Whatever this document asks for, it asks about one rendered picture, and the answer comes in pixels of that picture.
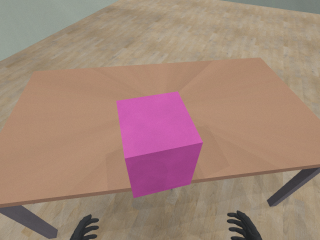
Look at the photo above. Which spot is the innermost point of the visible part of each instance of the table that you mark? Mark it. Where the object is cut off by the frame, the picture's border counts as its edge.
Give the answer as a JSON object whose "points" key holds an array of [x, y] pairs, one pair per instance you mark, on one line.
{"points": [[63, 140]]}

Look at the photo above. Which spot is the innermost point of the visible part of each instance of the carton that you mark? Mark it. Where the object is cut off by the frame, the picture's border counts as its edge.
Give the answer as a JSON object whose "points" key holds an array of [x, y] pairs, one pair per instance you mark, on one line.
{"points": [[160, 142]]}

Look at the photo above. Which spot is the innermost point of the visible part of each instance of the left robot hand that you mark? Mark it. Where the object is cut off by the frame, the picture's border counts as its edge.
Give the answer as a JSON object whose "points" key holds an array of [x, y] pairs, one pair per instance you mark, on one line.
{"points": [[81, 229]]}

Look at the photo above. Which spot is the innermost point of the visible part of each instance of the right robot hand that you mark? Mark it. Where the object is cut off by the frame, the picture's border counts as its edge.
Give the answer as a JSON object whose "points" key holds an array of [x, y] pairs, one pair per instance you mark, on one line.
{"points": [[249, 231]]}

